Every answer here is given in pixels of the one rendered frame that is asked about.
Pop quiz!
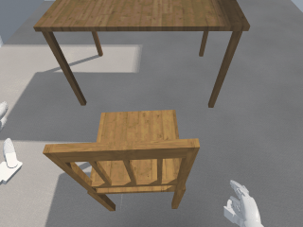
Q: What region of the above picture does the left robot hand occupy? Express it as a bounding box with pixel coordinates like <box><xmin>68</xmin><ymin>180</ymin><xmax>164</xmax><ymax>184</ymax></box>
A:
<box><xmin>0</xmin><ymin>101</ymin><xmax>23</xmax><ymax>185</ymax></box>

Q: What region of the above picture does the chair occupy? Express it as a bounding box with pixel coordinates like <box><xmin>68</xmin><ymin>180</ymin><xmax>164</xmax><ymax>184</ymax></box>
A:
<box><xmin>43</xmin><ymin>110</ymin><xmax>200</xmax><ymax>212</ymax></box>

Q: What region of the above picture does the right robot hand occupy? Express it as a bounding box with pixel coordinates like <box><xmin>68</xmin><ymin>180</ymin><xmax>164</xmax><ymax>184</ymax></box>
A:
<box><xmin>223</xmin><ymin>180</ymin><xmax>261</xmax><ymax>227</ymax></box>

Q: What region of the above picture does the table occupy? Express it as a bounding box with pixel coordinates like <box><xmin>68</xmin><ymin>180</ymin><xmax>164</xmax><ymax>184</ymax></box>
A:
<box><xmin>33</xmin><ymin>0</ymin><xmax>250</xmax><ymax>108</ymax></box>

